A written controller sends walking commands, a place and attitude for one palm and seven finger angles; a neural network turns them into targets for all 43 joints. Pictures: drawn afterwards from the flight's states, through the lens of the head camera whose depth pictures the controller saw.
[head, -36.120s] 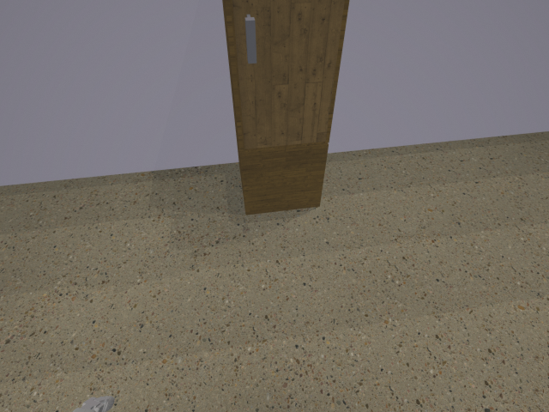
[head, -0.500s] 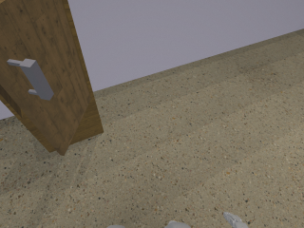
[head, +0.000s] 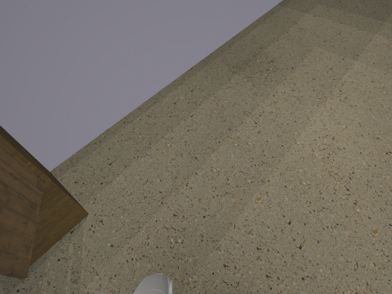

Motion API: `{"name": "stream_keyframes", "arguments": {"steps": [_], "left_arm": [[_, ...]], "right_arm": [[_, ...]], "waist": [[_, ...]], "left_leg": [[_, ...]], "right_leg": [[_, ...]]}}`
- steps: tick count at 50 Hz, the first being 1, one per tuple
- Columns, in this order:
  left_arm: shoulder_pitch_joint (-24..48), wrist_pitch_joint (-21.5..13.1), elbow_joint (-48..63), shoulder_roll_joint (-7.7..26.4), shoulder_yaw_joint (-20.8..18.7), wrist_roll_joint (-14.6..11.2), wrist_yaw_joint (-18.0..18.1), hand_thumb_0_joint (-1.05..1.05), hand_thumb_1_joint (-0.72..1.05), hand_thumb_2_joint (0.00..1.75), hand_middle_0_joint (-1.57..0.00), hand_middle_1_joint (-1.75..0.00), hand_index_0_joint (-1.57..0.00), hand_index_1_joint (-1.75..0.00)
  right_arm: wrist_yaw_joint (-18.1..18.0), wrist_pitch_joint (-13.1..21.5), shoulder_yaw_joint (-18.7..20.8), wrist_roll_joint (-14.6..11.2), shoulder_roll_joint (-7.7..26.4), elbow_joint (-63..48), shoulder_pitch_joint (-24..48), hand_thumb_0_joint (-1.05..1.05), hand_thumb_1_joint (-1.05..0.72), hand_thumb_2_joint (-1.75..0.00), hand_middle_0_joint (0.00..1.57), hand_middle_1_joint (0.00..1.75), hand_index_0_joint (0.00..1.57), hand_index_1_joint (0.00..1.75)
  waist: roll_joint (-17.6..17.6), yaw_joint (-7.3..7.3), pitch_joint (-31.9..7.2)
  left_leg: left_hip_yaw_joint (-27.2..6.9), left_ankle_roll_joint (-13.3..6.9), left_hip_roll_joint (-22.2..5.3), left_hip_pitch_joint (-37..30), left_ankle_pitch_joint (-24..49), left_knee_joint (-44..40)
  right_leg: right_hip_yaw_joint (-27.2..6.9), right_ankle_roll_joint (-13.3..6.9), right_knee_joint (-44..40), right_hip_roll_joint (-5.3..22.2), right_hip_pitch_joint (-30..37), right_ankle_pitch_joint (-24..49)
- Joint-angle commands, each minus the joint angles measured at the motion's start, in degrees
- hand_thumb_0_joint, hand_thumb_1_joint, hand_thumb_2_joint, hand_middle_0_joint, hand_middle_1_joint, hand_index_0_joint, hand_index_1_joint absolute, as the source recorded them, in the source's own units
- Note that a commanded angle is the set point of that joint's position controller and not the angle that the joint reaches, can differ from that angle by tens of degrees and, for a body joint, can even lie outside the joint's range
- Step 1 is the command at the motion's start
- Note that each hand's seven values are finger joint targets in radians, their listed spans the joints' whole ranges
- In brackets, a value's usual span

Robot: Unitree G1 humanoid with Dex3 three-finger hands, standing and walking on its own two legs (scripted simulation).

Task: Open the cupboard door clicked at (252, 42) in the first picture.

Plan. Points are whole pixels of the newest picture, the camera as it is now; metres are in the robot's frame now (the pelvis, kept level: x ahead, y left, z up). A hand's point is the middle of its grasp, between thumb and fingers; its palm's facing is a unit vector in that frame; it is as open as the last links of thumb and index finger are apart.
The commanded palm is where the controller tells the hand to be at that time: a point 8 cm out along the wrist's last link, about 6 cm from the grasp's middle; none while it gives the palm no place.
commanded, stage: walk to a spot facing it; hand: left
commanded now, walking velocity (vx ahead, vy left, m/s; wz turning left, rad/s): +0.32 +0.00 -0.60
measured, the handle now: out of the picture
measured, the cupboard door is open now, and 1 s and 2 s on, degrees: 53 53 53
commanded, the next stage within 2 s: turn to face it in 1.36 s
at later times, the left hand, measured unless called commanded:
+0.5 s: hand (124, 223) +0.30 +0.22 -0.17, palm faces -0.24 -0.95 -0.19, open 7.4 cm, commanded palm none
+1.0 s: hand (202, 150) +0.54 +0.02 -0.16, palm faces -0.43 -0.87 -0.25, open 7.1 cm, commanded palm none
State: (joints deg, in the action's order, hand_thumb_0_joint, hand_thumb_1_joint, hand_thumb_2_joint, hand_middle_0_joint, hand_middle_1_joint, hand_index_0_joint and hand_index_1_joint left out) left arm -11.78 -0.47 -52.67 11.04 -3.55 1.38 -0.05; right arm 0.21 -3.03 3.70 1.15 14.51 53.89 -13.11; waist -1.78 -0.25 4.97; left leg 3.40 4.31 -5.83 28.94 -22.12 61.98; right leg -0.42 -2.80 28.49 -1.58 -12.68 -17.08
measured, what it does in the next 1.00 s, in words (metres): walks ahead, turning right: left foot, then right foot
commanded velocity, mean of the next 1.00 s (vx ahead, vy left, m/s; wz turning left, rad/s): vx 0.35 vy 0.00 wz -0.39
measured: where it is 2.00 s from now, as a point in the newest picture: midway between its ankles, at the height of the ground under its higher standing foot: (266, 184)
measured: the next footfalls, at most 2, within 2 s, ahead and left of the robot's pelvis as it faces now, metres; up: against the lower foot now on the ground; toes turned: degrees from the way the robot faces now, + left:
left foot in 0.28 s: +0.22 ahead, +0.13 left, +0.00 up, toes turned -5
right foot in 0.80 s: +0.38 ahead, -0.15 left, +0.00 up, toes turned -32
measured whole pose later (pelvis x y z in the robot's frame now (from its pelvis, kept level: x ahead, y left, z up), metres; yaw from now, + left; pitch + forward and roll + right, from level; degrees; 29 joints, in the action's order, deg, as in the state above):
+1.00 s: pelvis +0.38 -0.12 +0.00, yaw -29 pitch +1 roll +2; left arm -11.8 -4.3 -57.1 10.7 -4.2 0.4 0.9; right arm -0.5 0.9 2.3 1.0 8.3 58.4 -16.1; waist 0.1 -1.8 3.9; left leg 2.6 2.5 -8.5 31.3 -16.3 65.1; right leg 5.5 -8.0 24.6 -4.6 -11.0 -15.0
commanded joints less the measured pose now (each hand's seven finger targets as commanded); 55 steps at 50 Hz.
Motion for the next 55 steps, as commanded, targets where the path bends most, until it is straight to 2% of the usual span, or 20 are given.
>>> {"name": "stream_keyframes", "arguments": {"steps": [1, 9, 11, 12, 14, 15, 16, 19, 22, 28, 33, 36, 38, 39, 40, 41, 42, 44, 46, 55], "left_arm": [[-5.57, -1.89, 1.24, 11.26, -2.97, -0.18, 0.04, 0.00, 0.90, 0.90, -0.20, -0.30, -0.20, -0.30], [-6.79, -2.28, 0.06, 11.39, -3.37, 0.33, -0.17, 0.00, 0.90, 0.90, -0.20, -0.30, -0.20, -0.30], [-3.78, -2.19, 0.64, 11.06, -3.59, -0.13, -0.19, 0.00, 0.90, 0.90, -0.20, -0.30, -0.20, -0.30], [-2.24, -2.30, 1.01, 9.55, -3.42, -0.34, -0.33, 0.00, 0.90, 0.90, -0.20, -0.30, -0.20, -0.30], [-5.05, -2.59, 2.54, 3.89, -2.00, -1.00, -1.29, 0.00, 0.90, 0.90, -0.20, -0.30, -0.20, -0.30], [-1.52, -2.59, 3.28, 5.65, -2.31, -0.40, -1.42, 0.00, 0.90, 0.90, -0.20, -0.30, -0.20, -0.30], [-1.01, -2.61, 2.75, 5.96, -2.86, 0.25, -1.73, 0.00, 0.90, 0.90, -0.20, -0.30, -0.20, -0.30], [-3.93, -1.05, 0.24, 3.13, -2.48, 0.79, -3.00, 0.00, 0.90, 0.90, -0.20, -0.30, -0.20, -0.30], [-3.80, -0.05, 0.08, 1.13, -1.71, 0.54, -2.91, 0.00, 0.90, 0.90, -0.20, -0.30, -0.20, -0.30], [5.98, 0.26, 3.00, -0.41, -0.74, 0.54, -3.20, 0.00, 0.90, 0.90, -0.20, -0.30, -0.20, -0.30], [12.56, -0.17, 4.16, -0.17, -0.04, 0.11, -3.15, 0.00, 0.90, 0.90, -0.20, -0.30, -0.20, -0.30], [5.33, -0.63, 2.15, 1.85, -0.82, 0.03, -2.48, 0.00, 0.90, 0.90, -0.20, -0.30, -0.20, -0.30], [-10.25, -1.73, -2.66, 5.24, -2.07, 0.41, -1.84, 0.00, 0.90, 0.90, -0.20, -0.30, -0.20, -0.30], [-17.06, -2.25, -4.29, 11.68, -3.67, 0.70, -1.00, 0.00, 0.90, 0.90, -0.20, -0.30, -0.20, -0.30], [-18.53, -1.99, -4.93, 15.60, -4.49, -0.67, -0.19, 0.00, 0.90, 0.90, -0.20, -0.30, -0.20, -0.30], [-13.86, -1.71, -3.88, 15.23, -4.17, -1.47, 0.52, 0.00, 0.90, 0.90, -0.20, -0.30, -0.20, -0.30], [-9.53, -2.23, -2.87, 11.37, -3.01, -1.37, 0.69, 0.00, 0.90, 0.90, -0.20, -0.30, -0.20, -0.30], [-4.20, -2.93, -2.47, 6.63, -1.38, -1.29, 0.78, 0.00, 0.90, 0.90, -0.20, -0.30, -0.20, -0.30], [-3.78, -3.99, -3.04, 4.46, -0.53, -0.84, 0.58, 0.00, 0.90, 0.90, -0.20, -0.30, -0.20, -0.30], [-15.01, -5.62, -8.39, 2.14, 0.26, -0.94, 1.10, 0.00, 0.90, 0.90, -0.20, -0.30, -0.20, -0.30]], "right_arm": [[0.37, 2.98, 1.07, 0.21, 2.43, -6.20, 4.42, 0.00, -0.90, -0.90, 0.20, 0.30, 0.20, 0.30], [0.34, 5.33, 1.12, -0.41, 1.95, -9.42, 9.34, 0.00, -0.90, -0.90, 0.20, 0.30, 0.20, 0.30], [-0.22, 6.12, 1.13, -0.35, 2.93, -7.30, 2.78, 0.00, -0.90, -0.90, 0.20, 0.30, 0.20, 0.30], [-1.08, 6.63, 1.60, -0.23, 5.12, -4.69, -5.22, 0.00, -0.90, -0.90, 0.20, 0.30, 0.20, 0.30], [-2.11, 7.05, 3.42, 1.20, 15.11, -2.12, -19.42, 0.00, -0.90, -0.90, 0.20, 0.30, 0.20, 0.30], [-2.32, 6.44, 2.65, 1.22, 13.59, -2.90, -17.14, 0.00, -0.90, -0.90, 0.20, 0.30, 0.20, 0.30], [-1.89, 6.48, 1.66, 1.31, 9.60, -4.20, -11.90, 0.00, -0.90, -0.90, 0.20, 0.30, 0.20, 0.30], [-1.98, 7.49, -0.47, 0.64, 3.15, -4.64, -4.88, 0.00, -0.90, -0.90, 0.20, 0.30, 0.20, 0.30], [-2.39, 8.42, -1.06, 0.25, 1.87, -1.64, -10.31, 0.00, -0.90, -0.90, 0.20, 0.30, 0.20, 0.30], [-2.19, 8.10, -1.18, 0.64, 1.50, 2.01, -15.45, 0.00, -0.90, -0.90, 0.20, 0.30, 0.20, 0.30], [-2.24, 7.48, -1.67, 1.14, 2.06, 4.96, -19.69, 0.00, -0.90, -0.90, 0.20, 0.30, 0.20, 0.30], [-2.20, 7.12, -1.23, 0.98, 4.47, 5.51, -17.96, 0.00, -0.90, -0.90, 0.20, 0.30, 0.20, 0.30], [-1.80, 6.95, -1.07, 0.19, 5.76, 4.49, -13.24, 0.00, -0.90, -0.90, 0.20, 0.30, 0.20, 0.30], [-0.97, 7.00, -1.40, -0.92, 2.59, 3.58, -15.49, 0.00, -0.90, -0.90, 0.20, 0.30, 0.20, 0.30], [-1.26, 6.99, -1.43, -1.37, -0.03, 1.88, -14.00, 0.00, -0.90, -0.90, 0.20, 0.30, 0.20, 0.30], [-1.00, 6.43, -0.80, -0.96, 1.10, 1.45, -9.83, 0.00, -0.90, -0.90, 0.20, 0.30, 0.20, 0.30], [-0.77, 6.52, -0.39, -0.58, 0.77, 1.57, -7.22, 0.00, -0.90, -0.90, 0.20, 0.30, 0.20, 0.30], [-1.13, 5.58, -0.67, -0.19, -1.97, 3.26, -8.66, 0.00, -0.90, -0.90, 0.20, 0.30, 0.20, 0.30], [-0.80, 4.40, -0.99, 0.18, -4.07, 4.91, -12.19, 0.00, -0.90, -0.90, 0.20, 0.30, 0.20, 0.30], [0.17, 4.23, -0.43, -0.39, -2.54, 0.75, 2.68, 0.00, -0.90, -0.90, 0.20, 0.30, 0.20, 0.30]], "waist": [[7.71, 1.79, -3.64], [9.73, 2.34, -0.75], [7.75, -1.29, -2.44], [3.28, -4.96, -5.84], [-20.78, -8.35, -16.28], [-12.47, -8.00, -11.01], [-6.35, -4.78, -5.61], [-8.02, 0.66, -0.92], [-6.20, 0.36, -4.68], [-4.00, -1.24, -0.57], [-4.09, -2.87, 2.03], [-4.49, 1.24, -2.92], [-3.19, 8.92, -10.63], [9.03, 11.28, -18.02], [16.59, 9.75, -20.46], [10.26, 8.09, -11.98], [7.07, 6.22, -5.94], [1.72, 1.06, -3.38], [3.85, -1.79, -2.51], [8.65, 1.10, -2.12]], "left_leg": [[-0.99, 0.50, 0.67, 6.74, 4.78, -4.47], [-1.67, -0.88, 3.05, 0.01, 2.34, -20.76], [-0.77, -1.41, 4.67, -13.68, 6.90, -29.89], [-1.15, -1.99, 3.88, -27.07, 8.36, -35.36], [-34.41, -10.90, -23.05, -44.53, -4.97, -46.62], [-36.87, -13.28, -24.60, -37.12, -7.33, -49.97], [-30.13, -11.71, -21.18, -28.85, -7.64, -50.79], [-9.74, -5.97, -13.94, -20.00, 8.62, -49.71], [0.09, -4.39, -11.12, -25.19, 31.99, -46.55], [4.76, -8.17, -12.34, -29.73, 31.71, -48.36], [8.62, -8.59, -13.19, -30.11, 43.29, -47.45], [10.33, -8.53, -14.54, -31.13, 61.40, -37.87], [13.09, -5.65, -11.00, -23.11, 57.83, -18.78], [13.90, -3.42, -4.29, -6.84, 28.14, -0.07], [7.33, -1.47, 3.92, 6.87, -11.99, 18.44], [-1.19, -3.08, 0.59, 11.06, -7.72, 21.31], [-2.66, -2.93, -2.14, 11.01, -0.04, 19.08], [-2.86, -2.45, -4.05, 3.69, 3.35, 12.02], [-1.76, -2.08, -3.60, 0.29, 5.21, 6.27], [0.29, -2.29, -0.42, 12.79, 13.53, -5.47]], "right_leg": [[-15.96, -8.46, -13.89, 12.96, 7.55, 7.62], [-20.66, -9.17, -12.02, 13.86, 5.70, 8.30], [-18.07, -7.13, -7.41, 10.91, -0.95, 9.25], [-14.77, -4.88, 0.69, 6.88, -7.12, 11.78], [-1.76, 0.73, 36.47, -3.76, -26.03, -16.60], [-5.14, 0.32, 43.78, 0.33, -28.34, -14.21], [-4.48, 0.44, 47.00, 2.76, -28.79, -8.69], [-1.82, 1.96, 47.51, 6.42, -26.02, 2.84], [-0.02, 2.42, 46.41, 5.25, -27.49, 5.82], [2.88, 2.22, 32.51, 6.59, -32.91, 9.97], [7.89, -0.47, 15.22, 4.46, -23.75, 7.75], [9.71, -3.41, 12.03, 0.75, -11.23, 2.42], [9.53, -5.48, 4.83, -0.21, 11.27, 5.83], [-9.31, -10.48, 0.24, 13.44, 28.72, 3.27], [-35.06, -15.48, -8.18, 25.77, 33.26, 10.10], [-31.27, -14.50, -12.21, 25.82, 25.30, 5.46], [-23.81, -11.35, -12.94, 22.37, 15.99, 11.52], [-14.00, -8.60, -13.62, 18.35, 4.25, 18.68], [-7.45, -7.38, -15.09, 14.98, -0.59, 23.27], [-4.16, -0.56, -13.63, 11.75, 15.64, 47.32]]}}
